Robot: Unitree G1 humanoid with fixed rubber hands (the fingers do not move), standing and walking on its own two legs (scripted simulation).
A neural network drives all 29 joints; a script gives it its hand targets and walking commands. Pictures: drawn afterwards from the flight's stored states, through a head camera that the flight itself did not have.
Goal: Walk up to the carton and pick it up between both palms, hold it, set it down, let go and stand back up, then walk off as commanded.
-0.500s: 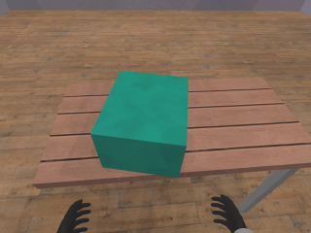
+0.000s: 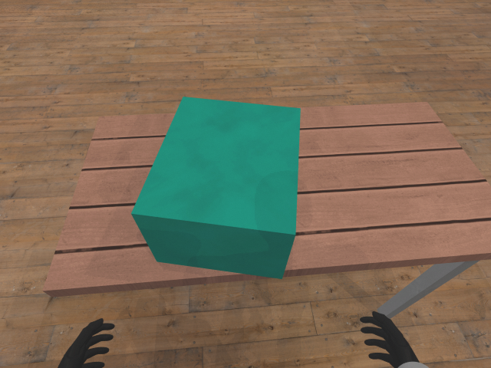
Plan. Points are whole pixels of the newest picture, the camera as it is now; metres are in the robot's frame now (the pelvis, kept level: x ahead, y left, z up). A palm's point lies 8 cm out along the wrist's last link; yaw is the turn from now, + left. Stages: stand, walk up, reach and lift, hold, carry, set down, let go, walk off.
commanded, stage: stand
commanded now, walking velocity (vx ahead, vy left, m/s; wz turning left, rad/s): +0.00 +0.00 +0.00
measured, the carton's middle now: (230, 183) +0.46 +0.04 -0.01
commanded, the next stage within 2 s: walk off in 1.26 s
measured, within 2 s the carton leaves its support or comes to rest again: neither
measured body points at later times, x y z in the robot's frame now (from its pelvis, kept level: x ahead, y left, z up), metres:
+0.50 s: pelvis -0.01 +0.00 +0.00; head +0.01 +0.00 +0.45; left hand +0.14 +0.28 -0.08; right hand +0.15 -0.25 -0.10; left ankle +0.01 +0.10 -0.74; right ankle -0.05 -0.12 -0.74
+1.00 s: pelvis -0.01 +0.00 +0.00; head +0.00 +0.00 +0.45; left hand +0.14 +0.29 -0.08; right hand +0.14 -0.25 -0.10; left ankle +0.01 +0.10 -0.74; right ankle -0.05 -0.12 -0.74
